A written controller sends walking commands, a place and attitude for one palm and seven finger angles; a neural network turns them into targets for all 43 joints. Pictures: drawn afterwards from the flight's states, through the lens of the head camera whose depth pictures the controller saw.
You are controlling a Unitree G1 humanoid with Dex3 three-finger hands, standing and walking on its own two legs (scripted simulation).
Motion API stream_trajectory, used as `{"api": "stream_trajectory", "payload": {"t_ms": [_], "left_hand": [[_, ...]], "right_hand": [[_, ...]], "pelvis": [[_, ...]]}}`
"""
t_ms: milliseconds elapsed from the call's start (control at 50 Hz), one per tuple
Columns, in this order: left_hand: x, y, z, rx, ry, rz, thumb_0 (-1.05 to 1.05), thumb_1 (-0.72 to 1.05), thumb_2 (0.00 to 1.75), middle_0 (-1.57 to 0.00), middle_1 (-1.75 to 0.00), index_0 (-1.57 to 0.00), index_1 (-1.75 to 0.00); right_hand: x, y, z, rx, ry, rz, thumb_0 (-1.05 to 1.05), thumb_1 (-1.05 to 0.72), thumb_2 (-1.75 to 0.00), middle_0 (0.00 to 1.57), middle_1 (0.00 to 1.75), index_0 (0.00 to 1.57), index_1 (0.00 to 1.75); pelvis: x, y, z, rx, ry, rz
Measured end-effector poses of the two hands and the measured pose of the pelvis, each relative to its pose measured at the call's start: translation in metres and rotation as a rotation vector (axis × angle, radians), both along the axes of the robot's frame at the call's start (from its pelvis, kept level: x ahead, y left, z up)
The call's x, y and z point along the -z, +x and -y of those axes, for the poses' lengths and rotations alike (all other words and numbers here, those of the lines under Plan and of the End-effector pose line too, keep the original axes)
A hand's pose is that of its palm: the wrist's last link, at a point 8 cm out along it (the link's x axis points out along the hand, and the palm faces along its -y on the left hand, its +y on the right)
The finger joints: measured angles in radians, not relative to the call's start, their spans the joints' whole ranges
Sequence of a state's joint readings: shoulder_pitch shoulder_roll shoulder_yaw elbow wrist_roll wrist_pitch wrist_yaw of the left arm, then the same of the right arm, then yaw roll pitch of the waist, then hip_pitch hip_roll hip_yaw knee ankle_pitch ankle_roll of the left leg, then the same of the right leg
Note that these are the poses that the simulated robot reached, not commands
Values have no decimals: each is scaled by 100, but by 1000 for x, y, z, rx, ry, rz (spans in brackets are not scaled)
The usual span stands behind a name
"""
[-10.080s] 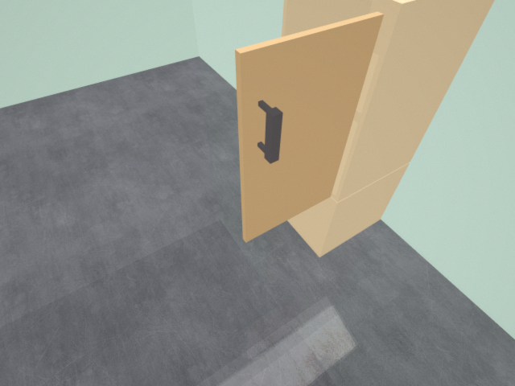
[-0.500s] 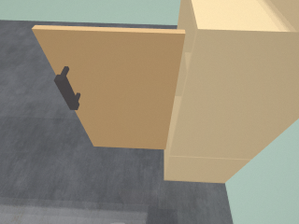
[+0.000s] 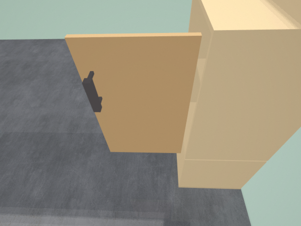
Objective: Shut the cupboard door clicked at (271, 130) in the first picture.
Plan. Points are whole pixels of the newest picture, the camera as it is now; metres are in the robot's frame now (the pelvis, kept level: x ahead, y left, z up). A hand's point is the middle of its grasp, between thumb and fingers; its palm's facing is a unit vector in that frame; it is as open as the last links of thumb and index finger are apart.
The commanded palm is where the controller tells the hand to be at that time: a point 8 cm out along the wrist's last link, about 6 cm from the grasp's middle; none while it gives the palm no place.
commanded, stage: come to a stop and stand still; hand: left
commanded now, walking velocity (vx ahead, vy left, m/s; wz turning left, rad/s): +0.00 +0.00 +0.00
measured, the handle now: (94, 91) +0.47 +0.22 +0.10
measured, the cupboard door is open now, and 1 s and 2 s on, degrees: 90 90 90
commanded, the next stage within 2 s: look again from close up in 0.22 s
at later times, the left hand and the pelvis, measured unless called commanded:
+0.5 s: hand out of the picture +0.02 +0.18 -0.15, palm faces -0.01 -0.98 -0.22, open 7.3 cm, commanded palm none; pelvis +0.01 +0.00 +0.02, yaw +0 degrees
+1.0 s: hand out of the picture +0.03 +0.15 -0.15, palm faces +0.09 -0.97 -0.21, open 7.3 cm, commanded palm +0.11 +0.20 -0.06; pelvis +0.03 -0.02 +0.02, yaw +1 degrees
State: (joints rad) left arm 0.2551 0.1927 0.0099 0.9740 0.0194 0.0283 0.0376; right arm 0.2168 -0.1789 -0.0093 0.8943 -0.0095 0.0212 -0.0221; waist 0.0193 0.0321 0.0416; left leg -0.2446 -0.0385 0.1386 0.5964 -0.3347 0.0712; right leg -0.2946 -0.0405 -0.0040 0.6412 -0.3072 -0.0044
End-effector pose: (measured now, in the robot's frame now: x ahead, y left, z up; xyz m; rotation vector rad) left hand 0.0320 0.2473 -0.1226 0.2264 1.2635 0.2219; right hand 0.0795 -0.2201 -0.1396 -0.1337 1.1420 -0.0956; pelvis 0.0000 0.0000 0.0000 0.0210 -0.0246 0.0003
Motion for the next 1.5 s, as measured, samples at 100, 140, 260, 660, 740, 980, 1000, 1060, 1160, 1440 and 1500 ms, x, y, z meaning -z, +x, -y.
{"api": "stream_trajectory", "payload": {"t_ms": [100, 140, 260, 660, 740, 980, 1000, 1060, 1160, 1440, 1500], "left_hand": [[-9, -14, -2, 23, -2, -33, 1, 91, 90, -20, -30, -20, -30], [-9, -17, -2, 26, -9, -42, 1, 91, 90, -20, -30, -20, -30], [-7, -18, 4, 25, -37, -55, 1, 91, 90, -20, -30, -20, -30], [0, -19, 32, 5, -81, -128, 1, 92, 90, -20, -30, -20, -30], [1, -18, 37, -3, -84, -131, 1, 92, 90, -20, -30, -20, -30], [4, -16, 51, -13, -92, -131, 1, 92, 90, -20, -30, -20, -30], [0, -7, 46, -71, -87, -75, 2, 93, 90, -20, -30, -20, -30], [-49, 53, 32, -85, -15, 348, 3, 94, 89, -21, -31, -21, -31], [-131, 140, 38, -2, -30, 978, 3, 94, 90, -24, -35, -24, -35], [-96, 75, 45, 112, -138, 1197, 2, 90, 90, -47, -59, -47, -59], [-117, 76, 43, 145, -101, 1288, 2, 90, 90, -52, -65, -52, -65]], "right_hand": [[-2, -17, -1, 14, 7, -20, -1, -94, -90, 20, 30, 20, 30], [-3, -29, 0, 15, 0, -47, -1, -94, -90, 20, 30, 20, 30], [-4, -65, 3, 18, -19, -164, 0, -92, -90, 20, 30, 20, 30], [-4, -81, -2, 39, 8, -277, 0, -91, -90, 20, 30, 20, 30], [-4, -70, 0, 34, 9, -264, 0, -91, -90, 20, 30, 20, 30], [-8, -49, 19, 26, -20, -243, 0, -91, -90, 20, 30, 20, 30], [-10, -45, 23, 25, -40, -206, 1, -92, -90, 20, 30, 20, 30], [-20, -21, 38, 28, -84, 29, 1, -92, -90, 20, 30, 20, 30], [-32, 34, 61, -33, -93, 339, 1, -91, -90, 20, 30, 20, 30], [-52, 136, 57, -196, -124, 727, 1, -91, -90, 20, 30, 20, 30], [-40, 131, 39, -230, -89, 698, 1, -91, -90, 20, 30, 20, 30]], "pelvis": [[-7, -4, -6, 4, -5, -13], [-9, -5, -8, 7, -6, -15], [-13, -3, -8, 5, -6, -17], [-17, 14, 6, -1, -7, -15], [-17, 18, 10, -3, -7, -15], [-17, 27, 21, -13, -13, -18], [-16, 25, 22, -15, -15, -16], [-10, 24, 26, -30, 0, -23], [5, 9, 31, -74, -7, -89], [69, -25, 51, -79, -32, -211], [71, -28, 50, -91, -51, -209]]}}
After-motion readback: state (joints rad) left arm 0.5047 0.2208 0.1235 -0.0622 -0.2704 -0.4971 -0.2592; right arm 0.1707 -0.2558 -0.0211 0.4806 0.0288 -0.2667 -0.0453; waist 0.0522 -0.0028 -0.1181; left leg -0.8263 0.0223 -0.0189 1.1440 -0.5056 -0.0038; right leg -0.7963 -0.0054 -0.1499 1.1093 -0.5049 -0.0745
